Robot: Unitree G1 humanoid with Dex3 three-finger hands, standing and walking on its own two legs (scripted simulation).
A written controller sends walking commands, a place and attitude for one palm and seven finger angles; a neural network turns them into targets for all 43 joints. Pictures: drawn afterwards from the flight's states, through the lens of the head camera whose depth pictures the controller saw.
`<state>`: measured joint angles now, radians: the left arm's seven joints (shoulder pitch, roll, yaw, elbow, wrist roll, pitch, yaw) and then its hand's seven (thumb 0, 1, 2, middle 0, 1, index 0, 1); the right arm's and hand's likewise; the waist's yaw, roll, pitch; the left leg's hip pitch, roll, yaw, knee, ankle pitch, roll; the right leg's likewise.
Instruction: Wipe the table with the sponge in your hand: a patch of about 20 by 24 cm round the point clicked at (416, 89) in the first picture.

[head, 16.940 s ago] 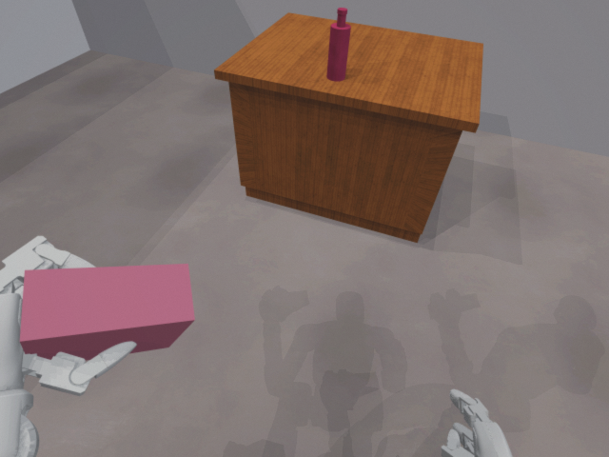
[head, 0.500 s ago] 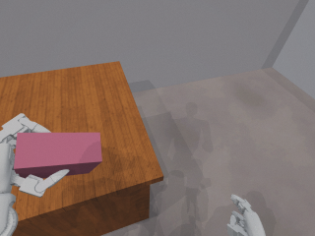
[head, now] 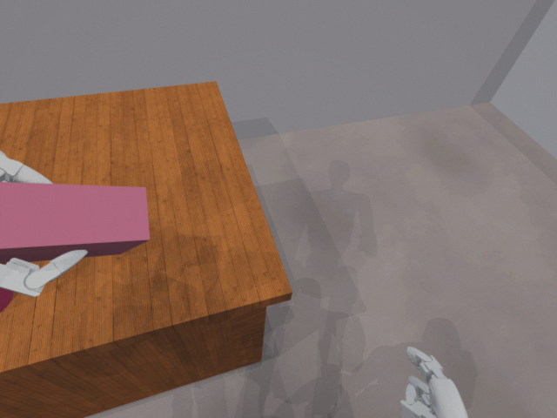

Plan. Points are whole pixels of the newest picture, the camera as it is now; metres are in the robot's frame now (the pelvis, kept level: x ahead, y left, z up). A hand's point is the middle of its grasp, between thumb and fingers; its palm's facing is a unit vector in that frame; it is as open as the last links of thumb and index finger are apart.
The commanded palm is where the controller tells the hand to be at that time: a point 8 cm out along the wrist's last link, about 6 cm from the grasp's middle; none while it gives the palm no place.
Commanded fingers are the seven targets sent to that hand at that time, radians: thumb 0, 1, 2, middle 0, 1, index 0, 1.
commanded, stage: come to a stop and stand still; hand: left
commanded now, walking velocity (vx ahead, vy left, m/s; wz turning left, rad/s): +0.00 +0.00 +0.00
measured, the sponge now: (91, 225) +0.27 +0.25 +0.15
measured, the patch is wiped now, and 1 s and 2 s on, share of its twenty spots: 0.00 0.00 0.00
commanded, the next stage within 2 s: look again from close up in 0.76 s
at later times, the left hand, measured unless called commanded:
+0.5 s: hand (44, 246) +0.23 +0.28 +0.17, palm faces +0.41 -0.86 -0.30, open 9.8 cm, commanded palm +0.17 +0.31 +0.17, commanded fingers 0.00 0.10 1.30 -1.20 -1.60 -1.20 -1.60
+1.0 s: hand (54, 262) +0.22 +0.27 +0.15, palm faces +0.39 -0.85 -0.36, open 9.8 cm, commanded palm +0.17 +0.30 +0.17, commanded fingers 0.00 0.10 1.30 -1.20 -1.60 -1.20 -1.60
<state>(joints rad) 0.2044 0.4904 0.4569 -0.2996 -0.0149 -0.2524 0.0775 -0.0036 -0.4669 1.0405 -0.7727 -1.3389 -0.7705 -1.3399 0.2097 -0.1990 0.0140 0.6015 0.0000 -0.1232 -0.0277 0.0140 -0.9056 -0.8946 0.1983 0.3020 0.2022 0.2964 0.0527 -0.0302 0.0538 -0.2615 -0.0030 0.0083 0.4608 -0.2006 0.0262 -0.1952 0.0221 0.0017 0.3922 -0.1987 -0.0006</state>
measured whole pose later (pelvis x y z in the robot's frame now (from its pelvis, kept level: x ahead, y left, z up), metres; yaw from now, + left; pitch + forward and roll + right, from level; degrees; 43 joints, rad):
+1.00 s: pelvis +0.01 +0.02 +0.00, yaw +0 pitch -1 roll -1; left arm 0.41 0.35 0.34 -0.41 -0.03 -0.21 0.11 0.00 -0.46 1.04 -0.77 -1.35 -0.76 -1.35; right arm 0.20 -0.20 0.01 0.59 0.00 -0.11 -0.05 0.01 -0.90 -0.89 0.20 0.30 0.20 0.30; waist 0.03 -0.02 0.03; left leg -0.23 -0.03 0.02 0.44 -0.20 0.05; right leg -0.15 -0.01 0.01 0.36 -0.20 0.03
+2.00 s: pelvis +0.02 -0.05 -0.01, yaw +2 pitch +2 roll +1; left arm 0.41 0.54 0.31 -0.33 0.25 -0.10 0.03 0.00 -0.46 1.05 -0.76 -1.35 -0.76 -1.35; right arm 0.18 -0.26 -0.03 0.62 -0.02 -0.05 -0.07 0.01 -0.91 -0.89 0.20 0.30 0.20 0.30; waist 0.06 0.05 -0.02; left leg -0.34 0.01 -0.04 0.59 -0.29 -0.02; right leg -0.30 0.05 -0.04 0.61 -0.35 -0.06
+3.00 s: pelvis +0.01 +0.00 +0.00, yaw +2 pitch -2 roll +0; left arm 0.21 0.52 0.04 -0.17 0.83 0.31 0.10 0.00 -0.46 1.05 -0.76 -1.35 -0.76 -1.35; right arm 0.05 -0.25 0.02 0.66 0.03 0.09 -0.03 0.01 -0.91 -0.89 0.20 0.30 0.20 0.30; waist 0.11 0.11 0.01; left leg -0.16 -0.04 -0.02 0.39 -0.19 0.03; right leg -0.11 0.00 -0.02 0.38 -0.23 -0.01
